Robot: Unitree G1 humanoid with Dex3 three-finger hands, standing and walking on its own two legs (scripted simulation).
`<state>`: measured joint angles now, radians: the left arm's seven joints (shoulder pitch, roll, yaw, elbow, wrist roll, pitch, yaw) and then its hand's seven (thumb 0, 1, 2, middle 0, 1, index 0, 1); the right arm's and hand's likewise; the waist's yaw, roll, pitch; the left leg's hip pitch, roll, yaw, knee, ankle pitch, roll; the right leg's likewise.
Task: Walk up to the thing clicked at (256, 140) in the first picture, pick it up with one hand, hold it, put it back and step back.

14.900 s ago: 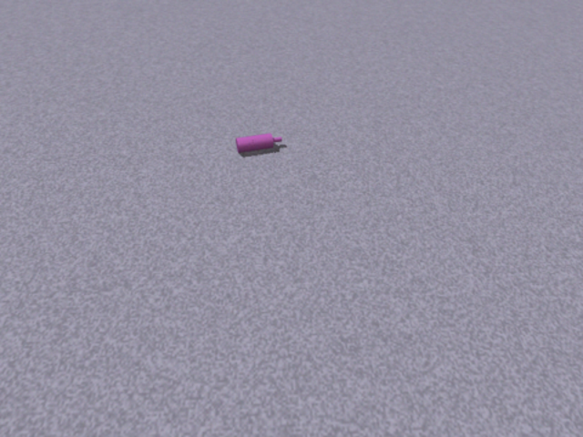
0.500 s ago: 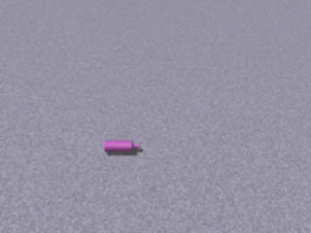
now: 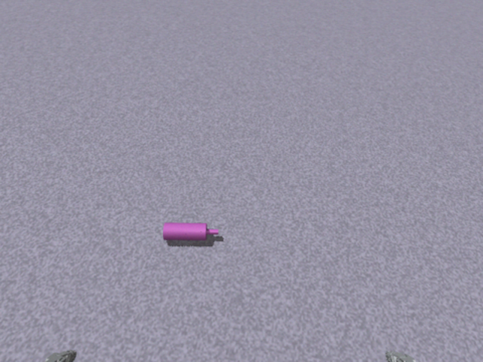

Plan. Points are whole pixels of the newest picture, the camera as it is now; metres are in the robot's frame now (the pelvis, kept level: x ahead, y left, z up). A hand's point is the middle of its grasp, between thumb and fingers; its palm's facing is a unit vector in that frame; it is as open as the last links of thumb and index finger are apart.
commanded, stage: walk up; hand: left
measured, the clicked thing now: (191, 231) +0.73 +0.20 -0.73
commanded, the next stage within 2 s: stand in 0.10 s
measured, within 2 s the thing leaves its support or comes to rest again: neither
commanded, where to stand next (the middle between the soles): +0.37 +0.00 m, yaw +1 degrees
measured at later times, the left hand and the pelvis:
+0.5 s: hand out of the picture +0.06 +0.24 -0.14, palm faces -0.03 -0.94 -0.33, open 7.3 cm; pelvis -0.02 -0.01 +0.02, yaw -1 degrees
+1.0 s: hand out of the picture +0.04 +0.24 -0.14, palm faces -0.05 -0.94 -0.34, open 7.3 cm; pelvis -0.03 -0.01 +0.02, yaw -1 degrees
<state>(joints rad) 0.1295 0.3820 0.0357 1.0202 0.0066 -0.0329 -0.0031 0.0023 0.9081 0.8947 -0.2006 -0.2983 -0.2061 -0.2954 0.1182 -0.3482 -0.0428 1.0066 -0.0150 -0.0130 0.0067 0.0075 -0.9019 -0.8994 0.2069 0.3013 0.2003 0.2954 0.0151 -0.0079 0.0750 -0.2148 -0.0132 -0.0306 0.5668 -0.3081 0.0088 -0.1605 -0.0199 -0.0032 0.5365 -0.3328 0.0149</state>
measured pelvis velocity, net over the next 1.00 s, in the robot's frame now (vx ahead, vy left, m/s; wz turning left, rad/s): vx -0.03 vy -0.01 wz -0.02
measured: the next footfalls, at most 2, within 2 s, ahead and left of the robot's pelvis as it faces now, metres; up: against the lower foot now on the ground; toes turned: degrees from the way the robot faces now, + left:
right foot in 1.78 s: +0.30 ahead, -0.12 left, +0.00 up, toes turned -3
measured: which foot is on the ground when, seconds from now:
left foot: down 0.00-1.00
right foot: down 0.00-1.00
